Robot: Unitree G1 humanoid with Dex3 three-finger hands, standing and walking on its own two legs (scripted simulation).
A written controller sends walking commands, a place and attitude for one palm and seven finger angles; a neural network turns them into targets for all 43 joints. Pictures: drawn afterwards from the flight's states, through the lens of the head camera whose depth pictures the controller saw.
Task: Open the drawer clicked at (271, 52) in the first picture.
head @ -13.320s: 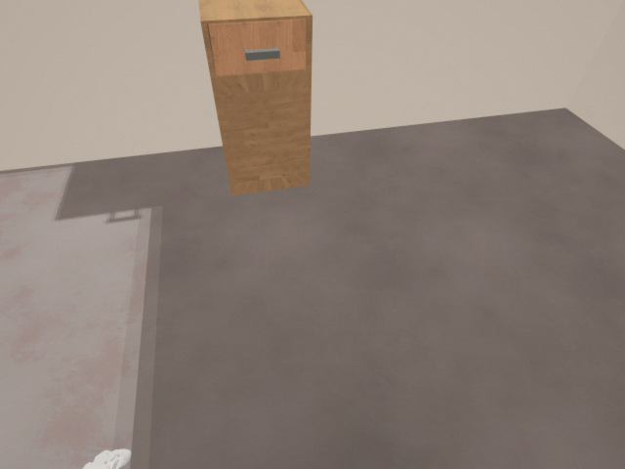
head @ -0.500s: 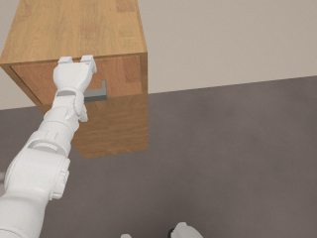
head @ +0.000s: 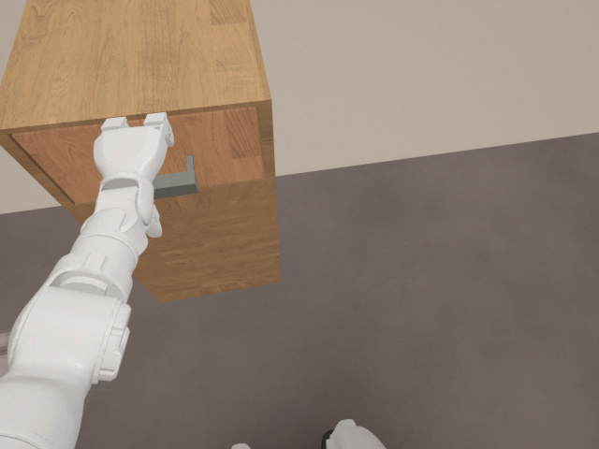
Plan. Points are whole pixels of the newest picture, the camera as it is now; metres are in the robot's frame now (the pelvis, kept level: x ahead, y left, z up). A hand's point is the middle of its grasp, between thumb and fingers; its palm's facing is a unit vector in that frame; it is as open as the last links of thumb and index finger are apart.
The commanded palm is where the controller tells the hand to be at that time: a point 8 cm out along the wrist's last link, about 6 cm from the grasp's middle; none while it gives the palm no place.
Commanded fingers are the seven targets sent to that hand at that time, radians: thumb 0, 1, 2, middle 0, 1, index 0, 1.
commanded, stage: move the hooked fingers above the handle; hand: left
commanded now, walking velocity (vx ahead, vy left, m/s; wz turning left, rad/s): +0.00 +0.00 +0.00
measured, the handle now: (157, 175) +0.55 +0.19 -0.04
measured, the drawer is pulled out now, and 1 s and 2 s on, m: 0.00 0.00 0.00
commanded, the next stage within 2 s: lower the fingers behind the handle in 0.16 s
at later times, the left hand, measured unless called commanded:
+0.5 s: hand (149, 190) +0.49 +0.18 +0.00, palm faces -0.11 -0.02 -0.99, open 13.9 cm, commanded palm +0.48 +0.19 +0.06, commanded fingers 0.00 -0.50 0.30 -0.30 -1.20 -0.30 -1.20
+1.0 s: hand (157, 193) +0.51 +0.18 -0.02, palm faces -0.09 -0.05 -0.99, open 13.9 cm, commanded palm +0.49 +0.19 +0.02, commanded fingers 0.00 -0.50 0.30 -0.30 -1.20 -0.30 -1.20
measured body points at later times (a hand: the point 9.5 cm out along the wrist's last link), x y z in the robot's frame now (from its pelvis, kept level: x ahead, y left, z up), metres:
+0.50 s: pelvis +0.00 +0.00 +0.00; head +0.11 +0.00 +0.43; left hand +0.49 +0.18 +0.06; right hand -0.01 -0.28 -0.13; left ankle -0.05 +0.10 -0.70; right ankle +0.00 -0.12 -0.70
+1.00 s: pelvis -0.01 +0.00 -0.02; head +0.12 +0.00 +0.41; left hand +0.50 +0.18 +0.03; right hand -0.03 -0.27 -0.14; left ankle -0.05 +0.10 -0.70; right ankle +0.00 -0.12 -0.70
